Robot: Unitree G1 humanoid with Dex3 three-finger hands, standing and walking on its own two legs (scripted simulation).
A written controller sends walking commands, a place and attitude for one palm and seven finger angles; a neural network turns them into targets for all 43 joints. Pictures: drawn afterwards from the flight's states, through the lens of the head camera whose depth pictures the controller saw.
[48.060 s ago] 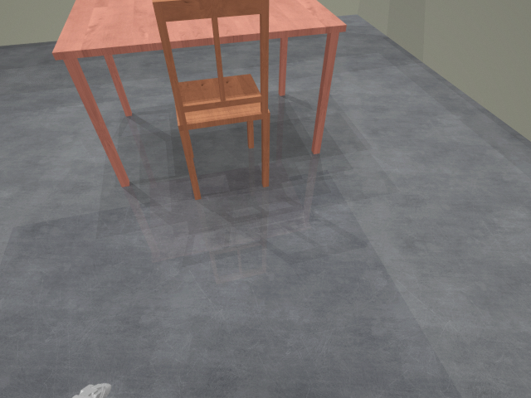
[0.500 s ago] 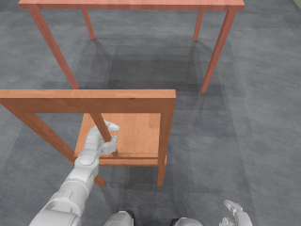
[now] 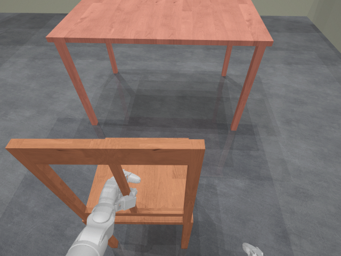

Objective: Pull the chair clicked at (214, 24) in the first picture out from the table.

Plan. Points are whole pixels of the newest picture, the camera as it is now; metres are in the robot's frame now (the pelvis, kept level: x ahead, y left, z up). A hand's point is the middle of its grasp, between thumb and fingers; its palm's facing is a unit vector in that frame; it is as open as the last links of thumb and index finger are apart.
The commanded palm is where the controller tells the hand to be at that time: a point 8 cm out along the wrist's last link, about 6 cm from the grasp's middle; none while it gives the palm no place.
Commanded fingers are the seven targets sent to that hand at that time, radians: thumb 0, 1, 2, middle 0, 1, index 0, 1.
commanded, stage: stop walking, hand still on the chair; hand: left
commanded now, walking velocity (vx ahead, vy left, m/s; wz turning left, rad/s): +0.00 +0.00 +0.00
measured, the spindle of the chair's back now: (125, 190) +0.29 +0.14 -0.07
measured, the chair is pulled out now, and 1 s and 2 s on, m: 0.65 0.65 0.65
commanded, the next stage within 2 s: open the thumb and straighten the fingers in 0.46 s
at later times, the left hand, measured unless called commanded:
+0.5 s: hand (132, 197) +0.27 +0.12 -0.06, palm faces -0.01 -0.99 -0.16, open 5.3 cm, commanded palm +0.26 +0.17 -0.04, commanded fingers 0.00 0.90 0.90 -0.50 -1.45 -0.50 -1.45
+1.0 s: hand (128, 190) +0.29 +0.14 -0.07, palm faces -0.02 -0.99 -0.16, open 13.1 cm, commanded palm +0.27 +0.18 -0.04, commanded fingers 0.00 -0.55 0.20 -0.17 -0.51 -0.17 -0.51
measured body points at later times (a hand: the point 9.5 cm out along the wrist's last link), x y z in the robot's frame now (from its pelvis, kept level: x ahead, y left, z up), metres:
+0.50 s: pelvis +0.02 -0.01 +0.00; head +0.03 -0.01 +0.45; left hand +0.27 +0.17 -0.05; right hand +0.17 -0.26 -0.10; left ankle +0.01 +0.13 -0.74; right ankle +0.03 -0.14 -0.74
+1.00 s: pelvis +0.03 +0.01 -0.03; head +0.07 -0.01 +0.42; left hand +0.29 +0.19 -0.05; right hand +0.18 -0.24 -0.13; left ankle +0.01 +0.13 -0.74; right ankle +0.03 -0.14 -0.74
